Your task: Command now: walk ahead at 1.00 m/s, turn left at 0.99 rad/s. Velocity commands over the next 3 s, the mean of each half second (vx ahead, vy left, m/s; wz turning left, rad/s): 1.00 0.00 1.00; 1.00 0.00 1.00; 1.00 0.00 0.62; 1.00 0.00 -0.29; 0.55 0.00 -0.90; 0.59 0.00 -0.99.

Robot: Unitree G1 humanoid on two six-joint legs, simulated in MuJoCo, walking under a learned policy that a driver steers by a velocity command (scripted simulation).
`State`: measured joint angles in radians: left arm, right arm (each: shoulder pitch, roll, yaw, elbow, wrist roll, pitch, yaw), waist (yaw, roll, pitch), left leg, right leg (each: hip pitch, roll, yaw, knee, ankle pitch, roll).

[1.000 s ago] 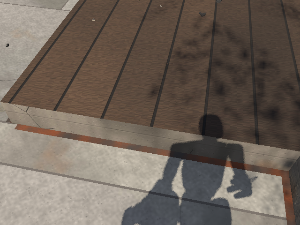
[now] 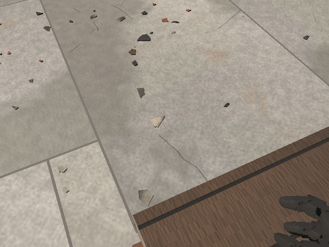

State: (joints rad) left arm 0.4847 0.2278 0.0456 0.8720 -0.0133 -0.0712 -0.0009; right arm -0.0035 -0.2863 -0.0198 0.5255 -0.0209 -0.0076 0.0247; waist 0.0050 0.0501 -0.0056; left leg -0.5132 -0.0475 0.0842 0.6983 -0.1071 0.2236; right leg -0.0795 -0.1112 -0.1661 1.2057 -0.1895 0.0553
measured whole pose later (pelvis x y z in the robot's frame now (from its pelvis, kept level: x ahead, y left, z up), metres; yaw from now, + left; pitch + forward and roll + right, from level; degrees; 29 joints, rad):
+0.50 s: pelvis +0.46 -0.04 +0.14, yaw +28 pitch +2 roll +1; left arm 0.48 0.26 0.07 0.84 0.03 -0.06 -0.02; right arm 0.06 -0.29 -0.09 0.56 -0.03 -0.01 0.03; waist 0.02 0.02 -0.05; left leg -0.76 -0.04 -0.13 1.37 -0.01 0.11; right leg -0.36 -0.09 -0.14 0.98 -0.65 -0.01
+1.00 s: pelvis +0.89 +0.17 -0.01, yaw +54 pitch +0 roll +4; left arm 0.01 0.15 -0.01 0.63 0.05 -0.06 0.00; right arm 0.52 -0.27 -0.07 0.93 -0.03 -0.06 -0.02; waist -0.08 0.00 0.06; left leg -0.08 -0.31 -0.13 0.59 -0.48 0.20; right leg -0.70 -0.14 0.23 0.99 -0.29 0.08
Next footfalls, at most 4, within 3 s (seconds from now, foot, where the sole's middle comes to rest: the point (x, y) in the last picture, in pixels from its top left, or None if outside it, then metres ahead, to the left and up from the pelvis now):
0.28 right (223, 226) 0.47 -0.15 -0.57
0.80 left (151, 167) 0.81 0.12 -0.75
1.08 right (129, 101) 1.23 0.25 -0.75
1.48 left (41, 116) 1.13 0.70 -0.75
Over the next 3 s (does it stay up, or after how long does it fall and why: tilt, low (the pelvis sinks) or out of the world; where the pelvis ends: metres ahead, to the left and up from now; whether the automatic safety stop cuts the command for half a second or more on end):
stays up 1.58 1.33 0.02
